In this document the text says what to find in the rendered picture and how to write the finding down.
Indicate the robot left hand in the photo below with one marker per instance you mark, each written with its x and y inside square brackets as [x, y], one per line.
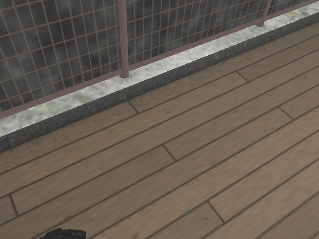
[59, 233]

